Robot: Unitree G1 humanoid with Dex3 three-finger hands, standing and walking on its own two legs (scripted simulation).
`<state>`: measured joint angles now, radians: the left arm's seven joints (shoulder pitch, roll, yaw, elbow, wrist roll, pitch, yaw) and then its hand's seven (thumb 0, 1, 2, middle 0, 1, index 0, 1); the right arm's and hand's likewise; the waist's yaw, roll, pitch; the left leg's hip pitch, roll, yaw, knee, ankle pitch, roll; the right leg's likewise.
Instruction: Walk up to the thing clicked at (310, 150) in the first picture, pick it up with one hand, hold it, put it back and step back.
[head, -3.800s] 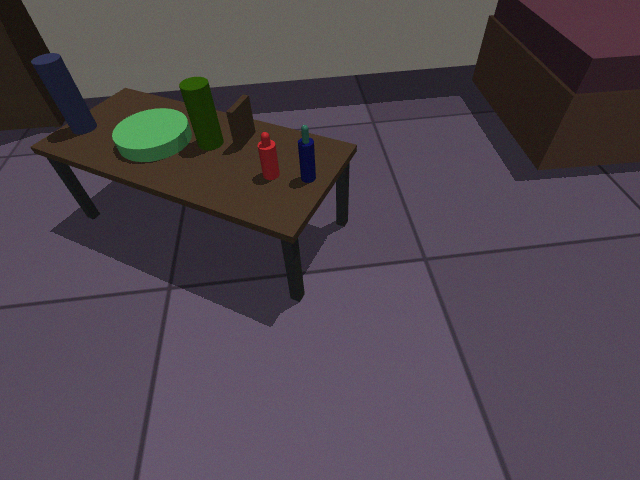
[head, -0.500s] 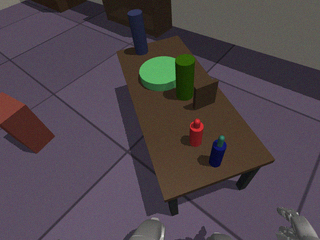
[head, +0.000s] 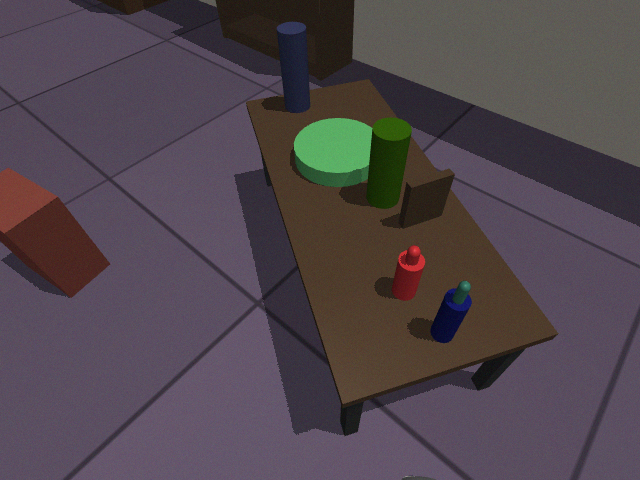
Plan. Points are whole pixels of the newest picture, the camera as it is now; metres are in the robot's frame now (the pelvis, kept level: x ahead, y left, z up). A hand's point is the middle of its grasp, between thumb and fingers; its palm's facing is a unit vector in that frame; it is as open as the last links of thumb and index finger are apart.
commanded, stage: walk up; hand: right
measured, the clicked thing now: (452, 310) +0.46 -0.23 -0.24
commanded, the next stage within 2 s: stand in 0.96 s
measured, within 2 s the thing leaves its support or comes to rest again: neither
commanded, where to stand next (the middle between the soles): +0.06 +0.00 m, yaw -4 degrees
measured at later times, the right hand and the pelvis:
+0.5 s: hand out of the picture +0.11 -0.27 -0.12, palm faces +0.03 +0.93 -0.36, open 7.4 cm; pelvis +0.00 +0.00 +0.03, yaw -2 degrees
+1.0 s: hand out of the picture +0.07 -0.25 -0.12, palm faces +0.06 +0.94 -0.34, open 7.4 cm; pelvis +0.01 +0.01 +0.03, yaw -4 degrees
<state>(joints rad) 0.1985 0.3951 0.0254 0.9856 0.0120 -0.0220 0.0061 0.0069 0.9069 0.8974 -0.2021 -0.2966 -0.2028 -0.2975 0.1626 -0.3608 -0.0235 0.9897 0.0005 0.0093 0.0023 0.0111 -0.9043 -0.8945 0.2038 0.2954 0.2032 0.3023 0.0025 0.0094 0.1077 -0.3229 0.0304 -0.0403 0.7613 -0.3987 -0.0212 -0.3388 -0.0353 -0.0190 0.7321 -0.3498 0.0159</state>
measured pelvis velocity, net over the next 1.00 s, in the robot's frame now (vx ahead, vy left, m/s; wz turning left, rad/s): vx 0.01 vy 0.01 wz -0.06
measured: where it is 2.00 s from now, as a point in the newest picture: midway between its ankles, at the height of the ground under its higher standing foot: outside the picture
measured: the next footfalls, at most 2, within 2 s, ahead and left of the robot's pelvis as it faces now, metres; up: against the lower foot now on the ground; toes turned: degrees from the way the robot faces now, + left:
none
